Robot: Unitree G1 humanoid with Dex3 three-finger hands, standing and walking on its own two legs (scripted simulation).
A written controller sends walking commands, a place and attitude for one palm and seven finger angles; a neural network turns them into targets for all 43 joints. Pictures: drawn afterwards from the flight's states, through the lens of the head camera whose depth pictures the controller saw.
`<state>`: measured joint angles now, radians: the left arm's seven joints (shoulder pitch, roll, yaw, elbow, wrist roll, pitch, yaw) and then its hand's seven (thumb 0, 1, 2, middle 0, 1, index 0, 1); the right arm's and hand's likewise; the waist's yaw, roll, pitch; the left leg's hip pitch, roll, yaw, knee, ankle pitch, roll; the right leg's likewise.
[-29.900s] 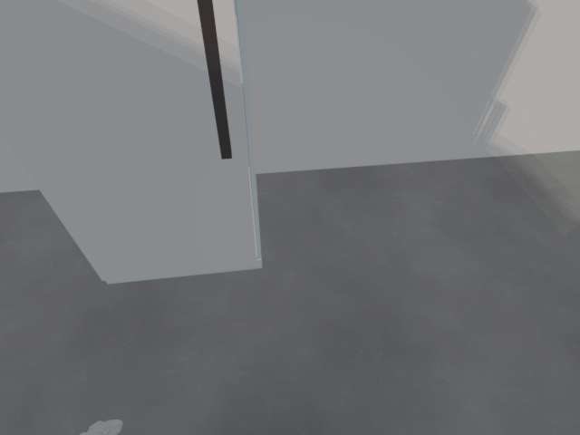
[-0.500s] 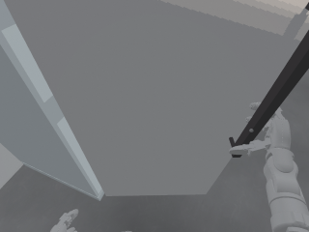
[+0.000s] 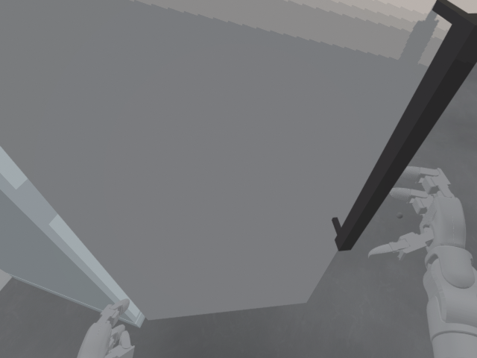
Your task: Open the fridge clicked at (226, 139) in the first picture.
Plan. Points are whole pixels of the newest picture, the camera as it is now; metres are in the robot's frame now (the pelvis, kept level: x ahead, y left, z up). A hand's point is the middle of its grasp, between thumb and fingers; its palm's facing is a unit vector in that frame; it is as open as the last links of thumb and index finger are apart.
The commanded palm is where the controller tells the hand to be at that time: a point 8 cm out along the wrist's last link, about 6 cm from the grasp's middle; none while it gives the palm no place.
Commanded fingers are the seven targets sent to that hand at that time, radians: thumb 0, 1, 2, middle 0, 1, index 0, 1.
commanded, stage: slip the hand off the handle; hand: right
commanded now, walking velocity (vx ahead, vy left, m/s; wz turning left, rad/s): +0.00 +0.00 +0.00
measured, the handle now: (377, 164) +0.38 -0.20 +0.15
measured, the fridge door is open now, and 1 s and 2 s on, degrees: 66 66 66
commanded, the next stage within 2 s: draw the hand back to the body in 0.92 s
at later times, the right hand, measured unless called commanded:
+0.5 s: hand (416, 249) +0.28 -0.25 +0.08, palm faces +0.20 +0.97 -0.17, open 14.7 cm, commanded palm +0.24 -0.30 +0.10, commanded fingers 0.00 0.55 -0.20 0.25 1.15 0.25 1.15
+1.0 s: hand (434, 300) +0.20 -0.25 +0.08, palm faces +0.23 +0.95 -0.21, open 14.7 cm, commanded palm +0.17 -0.30 +0.10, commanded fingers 0.00 0.55 -0.20 0.25 1.15 0.25 1.15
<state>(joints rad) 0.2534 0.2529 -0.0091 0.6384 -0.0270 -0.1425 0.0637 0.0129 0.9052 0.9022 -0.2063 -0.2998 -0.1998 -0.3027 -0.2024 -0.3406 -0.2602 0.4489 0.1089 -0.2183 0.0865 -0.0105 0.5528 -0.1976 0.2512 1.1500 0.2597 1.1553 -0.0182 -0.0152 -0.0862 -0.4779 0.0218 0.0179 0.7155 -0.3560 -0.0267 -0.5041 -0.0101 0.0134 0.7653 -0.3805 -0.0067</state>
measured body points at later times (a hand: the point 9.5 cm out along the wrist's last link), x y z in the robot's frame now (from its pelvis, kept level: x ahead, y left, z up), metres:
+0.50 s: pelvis -0.01 +0.00 +0.00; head +0.00 +0.01 +0.45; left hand +0.14 +0.25 -0.09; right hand +0.26 -0.30 +0.09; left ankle +0.00 +0.14 -0.71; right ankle +0.00 -0.11 -0.71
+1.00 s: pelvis -0.02 +0.02 -0.01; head -0.01 +0.02 +0.44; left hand +0.17 +0.25 -0.07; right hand +0.19 -0.30 +0.09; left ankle +0.00 +0.14 -0.71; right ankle +0.00 -0.11 -0.71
